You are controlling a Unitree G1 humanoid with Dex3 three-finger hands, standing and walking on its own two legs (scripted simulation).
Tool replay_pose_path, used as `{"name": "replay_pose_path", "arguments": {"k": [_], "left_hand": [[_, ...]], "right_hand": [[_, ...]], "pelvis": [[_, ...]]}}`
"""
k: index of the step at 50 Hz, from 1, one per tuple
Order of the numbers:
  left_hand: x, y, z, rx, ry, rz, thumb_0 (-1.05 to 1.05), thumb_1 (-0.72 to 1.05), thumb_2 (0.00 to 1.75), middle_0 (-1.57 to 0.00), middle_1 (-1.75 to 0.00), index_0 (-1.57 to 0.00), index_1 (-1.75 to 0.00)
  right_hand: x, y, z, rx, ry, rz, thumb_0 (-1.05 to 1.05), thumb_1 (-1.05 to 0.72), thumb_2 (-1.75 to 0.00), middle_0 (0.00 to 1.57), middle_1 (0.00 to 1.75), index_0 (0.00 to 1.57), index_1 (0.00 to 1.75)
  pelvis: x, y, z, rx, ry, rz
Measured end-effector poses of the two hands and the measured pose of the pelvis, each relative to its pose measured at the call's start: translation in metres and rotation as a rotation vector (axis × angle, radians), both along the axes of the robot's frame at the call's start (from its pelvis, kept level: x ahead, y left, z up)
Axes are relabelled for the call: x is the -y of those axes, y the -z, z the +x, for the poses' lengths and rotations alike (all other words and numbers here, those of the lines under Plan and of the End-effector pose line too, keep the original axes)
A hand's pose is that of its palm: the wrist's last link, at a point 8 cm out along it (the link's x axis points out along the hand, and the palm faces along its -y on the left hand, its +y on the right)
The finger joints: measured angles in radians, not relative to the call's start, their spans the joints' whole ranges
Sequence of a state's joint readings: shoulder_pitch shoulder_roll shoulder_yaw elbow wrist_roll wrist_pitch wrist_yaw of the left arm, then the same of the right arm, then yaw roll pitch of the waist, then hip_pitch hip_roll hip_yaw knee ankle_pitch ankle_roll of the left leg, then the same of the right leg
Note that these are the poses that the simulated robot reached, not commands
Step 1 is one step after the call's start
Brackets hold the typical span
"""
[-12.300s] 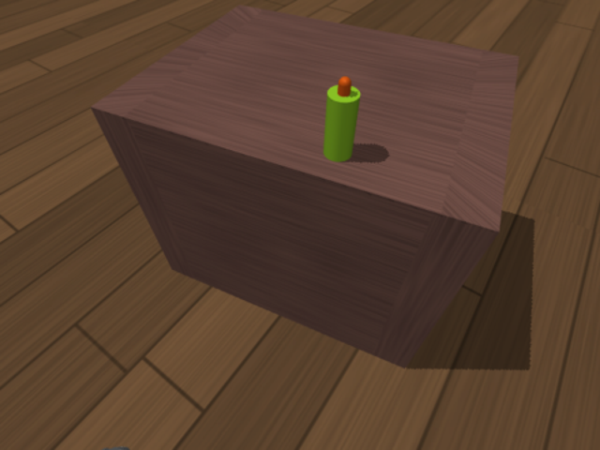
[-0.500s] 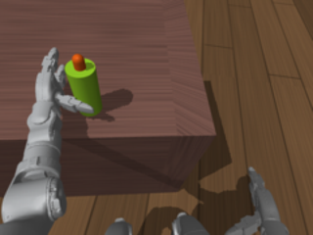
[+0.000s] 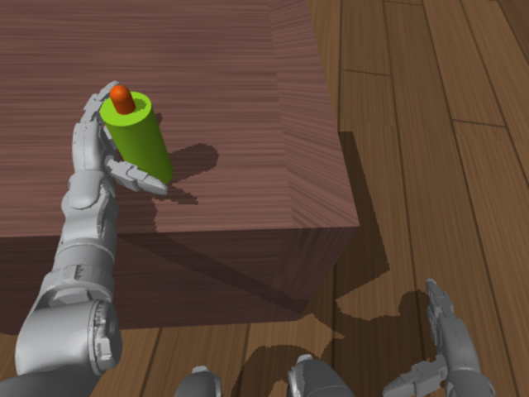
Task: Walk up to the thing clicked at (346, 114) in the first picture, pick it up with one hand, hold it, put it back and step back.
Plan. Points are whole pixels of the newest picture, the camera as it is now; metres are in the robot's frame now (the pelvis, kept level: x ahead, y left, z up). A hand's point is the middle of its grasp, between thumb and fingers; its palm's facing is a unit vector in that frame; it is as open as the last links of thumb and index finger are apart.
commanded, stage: close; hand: left
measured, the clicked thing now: (138, 137) +0.45 +0.15 +0.12
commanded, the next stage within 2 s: settle in 0.44 s
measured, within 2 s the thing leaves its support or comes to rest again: leaves its support in 0.76 s
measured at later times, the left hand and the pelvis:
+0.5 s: hand (139, 137) +0.47 +0.15 +0.09, palm faces +0.04 -1.00 +0.00, open 9.6 cm; pelvis +0.01 +0.01 +0.00, yaw +0 degrees
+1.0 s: hand (126, 125) +0.47 +0.16 +0.13, palm faces +0.06 -1.00 -0.01, open 9.9 cm; pelvis +0.00 +0.01 +0.01, yaw +0 degrees
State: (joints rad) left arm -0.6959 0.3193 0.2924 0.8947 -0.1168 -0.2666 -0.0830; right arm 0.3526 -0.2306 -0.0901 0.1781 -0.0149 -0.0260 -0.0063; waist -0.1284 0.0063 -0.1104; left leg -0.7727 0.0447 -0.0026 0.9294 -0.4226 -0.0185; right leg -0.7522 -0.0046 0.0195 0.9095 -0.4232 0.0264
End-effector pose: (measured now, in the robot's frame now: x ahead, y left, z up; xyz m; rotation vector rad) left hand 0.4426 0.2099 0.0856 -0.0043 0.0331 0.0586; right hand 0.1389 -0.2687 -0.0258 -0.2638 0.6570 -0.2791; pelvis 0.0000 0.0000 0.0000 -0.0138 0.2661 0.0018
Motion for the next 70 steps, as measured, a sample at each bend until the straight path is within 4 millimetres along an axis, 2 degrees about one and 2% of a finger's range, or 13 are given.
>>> {"name": "replay_pose_path", "arguments": {"k": [8, 15, 25, 36, 43, 53, 70], "left_hand": [[-0.001, -0.005, 0.007, 0.007, 0.009, 0.001, -0.01, -0.59, 0.18, -0.50, -0.36, -0.51, -0.36], [-0.001, -0.010, 0.014, 0.012, 0.014, 0.001, -0.01, -0.51, 0.34, -0.69, -0.54, -0.69, -0.54], [0.004, -0.007, 0.008, 0.004, 0.019, -0.001, -0.01, -0.34, 0.60, -0.99, -0.85, -0.98, -0.85], [-0.001, -0.009, -0.001, 0.024, 0.019, 0.014, -0.01, -0.48, 0.89, -0.92, -1.07, -0.93, -1.08], [-0.001, -0.025, -0.003, 0.032, 0.014, 0.016, -0.01, -0.54, 1.01, -0.89, -1.17, -0.89, -1.18], [-0.003, -0.048, -0.001, 0.026, 0.001, 0.017, -0.01, -0.59, 1.08, -0.88, -1.22, -0.88, -1.23], [-0.001, -0.066, 0.004, 0.025, -0.004, 0.013, -0.01, -0.61, 1.11, -0.87, -1.25, -0.87, -1.26]], "right_hand": [[-0.002, -0.004, 0.005, 0.008, -0.010, -0.010, -0.01, 0.50, -0.05, 0.05, 0.05, 0.06, 0.05], [-0.005, -0.002, 0.001, -0.013, -0.002, -0.001, -0.01, 0.50, -0.05, 0.05, 0.05, 0.06, 0.05], [-0.010, 0.002, 0.003, -0.024, 0.006, 0.026, -0.01, 0.49, -0.05, 0.05, 0.05, 0.06, 0.05], [-0.010, 0.002, 0.000, -0.027, 0.001, 0.026, -0.01, 0.50, -0.05, 0.05, 0.05, 0.06, 0.05], [-0.010, 0.005, -0.001, -0.036, 0.016, 0.035, -0.01, 0.50, -0.06, 0.05, 0.05, 0.06, 0.05], [-0.013, 0.007, -0.001, -0.030, 0.026, 0.062, -0.01, 0.51, -0.06, 0.05, 0.05, 0.06, 0.05], [-0.010, 0.009, 0.000, -0.038, 0.037, 0.076, -0.01, 0.52, -0.05, 0.05, 0.05, 0.06, 0.05]], "pelvis": [[-0.002, 0.000, 0.001, -0.003, -0.003, -0.002], [-0.005, -0.001, 0.003, -0.007, 0.001, -0.005], [-0.009, -0.002, 0.006, 0.001, 0.004, -0.004], [-0.007, -0.002, 0.002, 0.010, 0.003, -0.003], [-0.007, -0.005, 0.002, 0.029, 0.003, -0.003], [-0.007, -0.010, 0.001, 0.053, 0.004, 0.002], [-0.004, -0.017, 0.002, 0.072, 0.005, 0.006]]}}
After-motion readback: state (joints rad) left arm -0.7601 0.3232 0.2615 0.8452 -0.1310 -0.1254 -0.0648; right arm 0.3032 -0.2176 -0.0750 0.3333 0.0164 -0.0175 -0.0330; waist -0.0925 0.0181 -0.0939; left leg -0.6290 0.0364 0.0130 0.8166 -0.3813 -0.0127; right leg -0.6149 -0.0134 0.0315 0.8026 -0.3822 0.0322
